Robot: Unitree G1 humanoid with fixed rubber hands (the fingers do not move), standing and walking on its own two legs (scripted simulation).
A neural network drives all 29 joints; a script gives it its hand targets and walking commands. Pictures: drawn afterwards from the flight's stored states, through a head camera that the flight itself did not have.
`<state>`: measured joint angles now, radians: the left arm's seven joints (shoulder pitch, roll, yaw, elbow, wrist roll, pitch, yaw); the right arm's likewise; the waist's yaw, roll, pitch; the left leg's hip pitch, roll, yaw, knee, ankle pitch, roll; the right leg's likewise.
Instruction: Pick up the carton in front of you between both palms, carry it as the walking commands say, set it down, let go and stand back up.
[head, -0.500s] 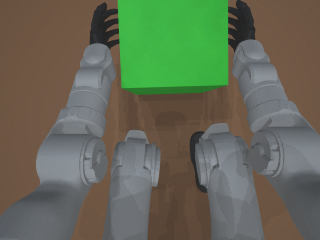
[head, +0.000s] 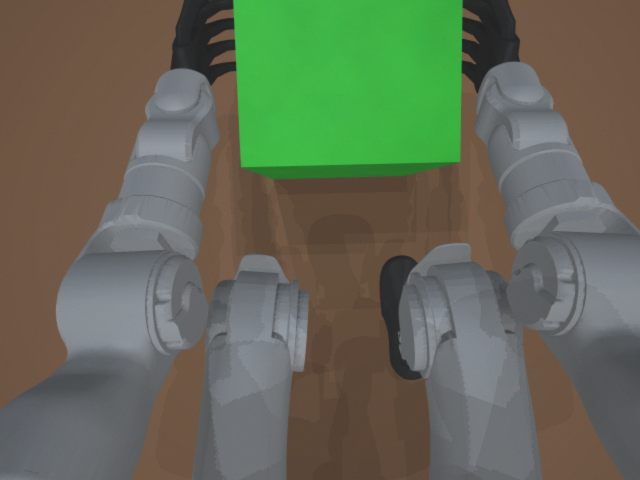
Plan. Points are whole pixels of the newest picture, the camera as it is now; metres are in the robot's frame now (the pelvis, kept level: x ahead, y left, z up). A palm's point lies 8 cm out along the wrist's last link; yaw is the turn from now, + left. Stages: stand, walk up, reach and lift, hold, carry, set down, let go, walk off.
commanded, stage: set down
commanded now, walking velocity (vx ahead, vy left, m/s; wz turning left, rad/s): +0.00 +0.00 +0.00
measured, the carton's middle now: (341, 91) +0.51 -0.03 -0.24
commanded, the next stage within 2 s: let go in 1.30 s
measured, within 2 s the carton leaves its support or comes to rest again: neither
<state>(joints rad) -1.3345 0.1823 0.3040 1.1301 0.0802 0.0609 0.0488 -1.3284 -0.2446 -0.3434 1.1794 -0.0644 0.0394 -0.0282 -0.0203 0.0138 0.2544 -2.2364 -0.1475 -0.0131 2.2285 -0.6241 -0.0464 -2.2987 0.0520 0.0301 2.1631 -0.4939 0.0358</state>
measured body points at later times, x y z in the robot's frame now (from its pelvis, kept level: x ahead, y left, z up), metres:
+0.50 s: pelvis +0.01 -0.01 +0.03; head +0.34 -0.02 +0.33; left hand +0.53 +0.16 -0.11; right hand +0.52 -0.22 -0.11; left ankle +0.10 +0.11 -0.33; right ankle +0.13 -0.12 -0.33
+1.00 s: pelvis +0.02 -0.01 +0.16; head +0.33 -0.02 +0.49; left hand +0.53 +0.17 +0.05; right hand +0.51 -0.23 +0.04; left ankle +0.10 +0.11 -0.33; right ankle +0.13 -0.12 -0.33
